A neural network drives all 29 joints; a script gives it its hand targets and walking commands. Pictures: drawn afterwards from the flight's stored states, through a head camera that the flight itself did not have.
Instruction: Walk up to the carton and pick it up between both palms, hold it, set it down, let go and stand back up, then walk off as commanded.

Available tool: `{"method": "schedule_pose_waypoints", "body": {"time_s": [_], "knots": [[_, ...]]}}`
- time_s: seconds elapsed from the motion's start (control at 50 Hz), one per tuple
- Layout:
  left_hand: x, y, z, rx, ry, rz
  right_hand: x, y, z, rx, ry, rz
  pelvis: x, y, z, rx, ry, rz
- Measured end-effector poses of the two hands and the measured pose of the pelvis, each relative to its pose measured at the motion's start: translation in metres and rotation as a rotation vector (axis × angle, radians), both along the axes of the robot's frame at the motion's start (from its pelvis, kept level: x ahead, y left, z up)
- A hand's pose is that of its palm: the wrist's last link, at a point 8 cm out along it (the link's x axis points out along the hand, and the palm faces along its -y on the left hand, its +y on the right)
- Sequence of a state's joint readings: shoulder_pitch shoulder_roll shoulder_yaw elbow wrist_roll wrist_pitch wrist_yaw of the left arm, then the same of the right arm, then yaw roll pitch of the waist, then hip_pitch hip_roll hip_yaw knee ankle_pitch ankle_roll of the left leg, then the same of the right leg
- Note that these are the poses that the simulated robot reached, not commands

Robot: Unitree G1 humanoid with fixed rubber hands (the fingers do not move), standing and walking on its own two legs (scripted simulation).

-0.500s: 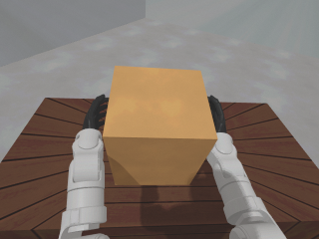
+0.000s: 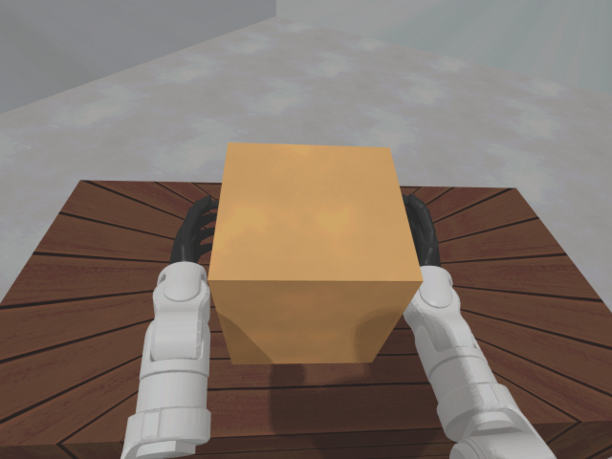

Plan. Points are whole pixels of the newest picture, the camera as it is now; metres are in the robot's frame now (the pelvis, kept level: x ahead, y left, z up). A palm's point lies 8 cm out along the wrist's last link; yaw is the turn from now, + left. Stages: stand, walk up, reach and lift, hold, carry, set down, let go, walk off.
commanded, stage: set down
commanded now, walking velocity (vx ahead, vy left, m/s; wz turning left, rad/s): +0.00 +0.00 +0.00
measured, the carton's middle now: (306, 262) +0.37 +0.00 +0.09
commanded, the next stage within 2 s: none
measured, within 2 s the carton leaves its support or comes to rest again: neither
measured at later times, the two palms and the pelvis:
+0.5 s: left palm (201, 274) +0.36 +0.14 +0.08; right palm (419, 265) +0.36 -0.16 +0.09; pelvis -0.01 -0.01 +0.00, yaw -1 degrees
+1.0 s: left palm (206, 295) +0.36 +0.14 +0.03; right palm (408, 277) +0.38 -0.16 +0.05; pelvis +0.00 -0.01 +0.00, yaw -2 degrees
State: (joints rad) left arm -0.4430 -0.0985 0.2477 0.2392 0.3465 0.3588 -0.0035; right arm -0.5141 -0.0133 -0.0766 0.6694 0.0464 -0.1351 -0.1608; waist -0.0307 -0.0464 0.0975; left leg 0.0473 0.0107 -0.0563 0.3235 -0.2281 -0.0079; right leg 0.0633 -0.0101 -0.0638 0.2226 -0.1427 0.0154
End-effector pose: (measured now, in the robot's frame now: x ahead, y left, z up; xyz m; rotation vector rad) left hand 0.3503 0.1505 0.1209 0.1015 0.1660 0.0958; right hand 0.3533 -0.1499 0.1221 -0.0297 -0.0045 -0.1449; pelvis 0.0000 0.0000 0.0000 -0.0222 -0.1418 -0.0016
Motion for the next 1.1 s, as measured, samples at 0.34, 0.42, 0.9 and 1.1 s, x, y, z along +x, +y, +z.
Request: {"method": "schedule_pose_waypoints", "body": {"time_s": [0.34,0.42,0.9,1.1], "knots": [[0.005,-0.008,-0.026,-0.013,0.051,-0.002,0.004,-0.007,-0.020,-0.008,0.050,-0.002,-0.006,-0.004,0.002,0.005,0.054,-0.016],[0.006,-0.009,-0.033,-0.013,0.061,0.001,0.007,-0.008,-0.025,-0.007,0.060,0.001,-0.006,-0.006,0.002,0.006,0.071,-0.018],[0.012,-0.009,-0.085,-0.019,0.106,0.022,0.021,-0.008,-0.065,-0.019,0.110,0.028,0.001,-0.012,0.002,0.009,0.203,-0.026],[0.013,-0.008,-0.103,-0.019,0.126,0.028,0.025,-0.006,-0.080,-0.028,0.133,0.036,0.004,-0.011,0.001,0.008,0.261,-0.030]]}}
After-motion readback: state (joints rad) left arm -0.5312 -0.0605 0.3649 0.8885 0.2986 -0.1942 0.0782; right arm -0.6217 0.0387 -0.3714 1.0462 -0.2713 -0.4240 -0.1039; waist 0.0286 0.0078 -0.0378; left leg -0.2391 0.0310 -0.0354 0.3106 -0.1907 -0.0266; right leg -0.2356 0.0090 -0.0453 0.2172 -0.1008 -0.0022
